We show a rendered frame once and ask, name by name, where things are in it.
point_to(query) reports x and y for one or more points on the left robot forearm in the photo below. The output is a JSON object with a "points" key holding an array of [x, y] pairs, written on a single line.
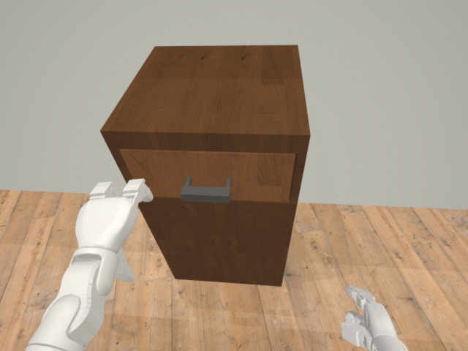
{"points": [[74, 318]]}

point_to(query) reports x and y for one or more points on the handle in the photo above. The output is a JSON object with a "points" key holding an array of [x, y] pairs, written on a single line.
{"points": [[204, 193]]}

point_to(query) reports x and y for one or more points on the cabinet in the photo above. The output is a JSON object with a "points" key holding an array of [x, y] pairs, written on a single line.
{"points": [[228, 98]]}

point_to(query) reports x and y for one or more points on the right robot forearm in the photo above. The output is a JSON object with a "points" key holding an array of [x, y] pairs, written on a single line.
{"points": [[387, 343]]}

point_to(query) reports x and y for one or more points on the robot left hand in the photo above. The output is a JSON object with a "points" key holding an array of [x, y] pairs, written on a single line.
{"points": [[108, 218]]}

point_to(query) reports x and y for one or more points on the drawer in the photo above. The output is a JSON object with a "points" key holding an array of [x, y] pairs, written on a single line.
{"points": [[254, 176]]}

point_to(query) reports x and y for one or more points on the robot right hand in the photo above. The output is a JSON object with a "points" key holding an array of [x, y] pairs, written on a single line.
{"points": [[360, 330]]}

